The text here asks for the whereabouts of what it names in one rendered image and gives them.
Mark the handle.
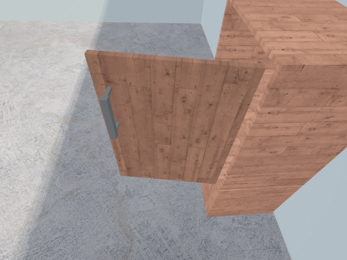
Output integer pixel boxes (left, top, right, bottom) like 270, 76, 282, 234
99, 87, 120, 139

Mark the cupboard door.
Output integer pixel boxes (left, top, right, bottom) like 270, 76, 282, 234
85, 50, 266, 184

